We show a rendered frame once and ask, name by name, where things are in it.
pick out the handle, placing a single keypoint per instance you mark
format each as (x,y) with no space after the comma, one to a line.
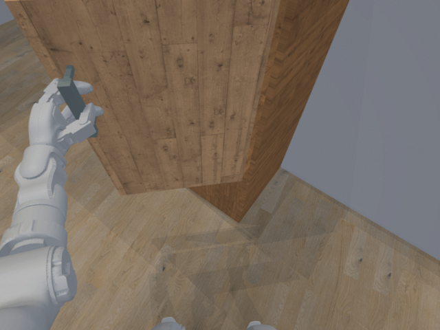
(71,95)

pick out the left robot forearm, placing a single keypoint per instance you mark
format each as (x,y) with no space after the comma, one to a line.
(40,213)

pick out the robot left shin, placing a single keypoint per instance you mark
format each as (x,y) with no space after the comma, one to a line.
(168,319)

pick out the robot shin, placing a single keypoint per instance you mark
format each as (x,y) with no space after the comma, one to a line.
(168,319)
(253,323)

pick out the robot left upper arm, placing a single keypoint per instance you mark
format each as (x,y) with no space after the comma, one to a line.
(34,285)

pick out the robot left hand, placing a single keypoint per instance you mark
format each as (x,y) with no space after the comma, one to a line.
(49,126)

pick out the robot right shin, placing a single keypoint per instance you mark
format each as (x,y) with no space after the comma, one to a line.
(253,323)

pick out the cupboard door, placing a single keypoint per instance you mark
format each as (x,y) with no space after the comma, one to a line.
(179,81)

